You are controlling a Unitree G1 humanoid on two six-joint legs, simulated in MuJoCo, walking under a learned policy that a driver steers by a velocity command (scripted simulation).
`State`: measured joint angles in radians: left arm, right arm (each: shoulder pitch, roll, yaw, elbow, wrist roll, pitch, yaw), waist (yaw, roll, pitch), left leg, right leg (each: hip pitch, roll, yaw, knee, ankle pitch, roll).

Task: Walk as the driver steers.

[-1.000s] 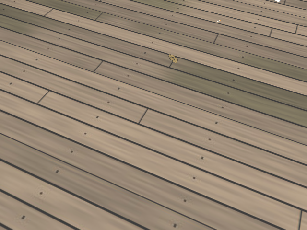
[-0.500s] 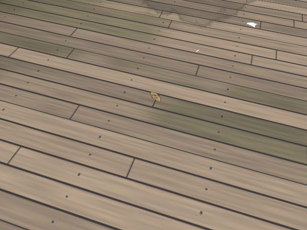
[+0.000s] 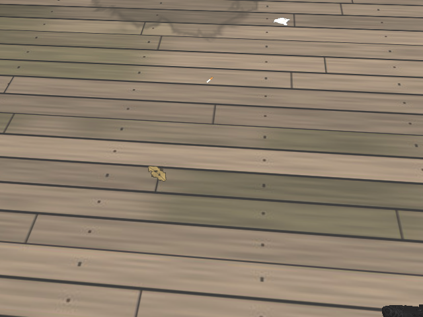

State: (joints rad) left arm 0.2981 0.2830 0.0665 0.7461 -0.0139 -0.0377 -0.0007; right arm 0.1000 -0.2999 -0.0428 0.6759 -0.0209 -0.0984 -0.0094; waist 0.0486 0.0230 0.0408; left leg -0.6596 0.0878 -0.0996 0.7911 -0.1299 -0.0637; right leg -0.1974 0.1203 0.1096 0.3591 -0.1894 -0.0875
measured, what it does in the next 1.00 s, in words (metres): walks ahead, turning right: left foot, then right foot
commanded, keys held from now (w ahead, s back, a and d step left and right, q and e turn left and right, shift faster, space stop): e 0.32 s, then no key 0.68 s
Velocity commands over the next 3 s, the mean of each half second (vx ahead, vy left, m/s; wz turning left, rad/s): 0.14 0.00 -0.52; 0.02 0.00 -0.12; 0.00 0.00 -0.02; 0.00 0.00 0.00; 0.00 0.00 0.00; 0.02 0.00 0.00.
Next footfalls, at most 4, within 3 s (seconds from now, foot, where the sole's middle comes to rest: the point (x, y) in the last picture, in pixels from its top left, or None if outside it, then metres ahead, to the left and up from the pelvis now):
0.14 left None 0.28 0.13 -0.78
0.56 right None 0.16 -0.10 -0.78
0.80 left None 0.24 0.14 -0.78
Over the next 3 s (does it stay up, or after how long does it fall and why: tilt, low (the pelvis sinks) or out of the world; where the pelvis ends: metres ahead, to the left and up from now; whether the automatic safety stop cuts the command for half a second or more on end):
stays up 0.17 0.03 -0.01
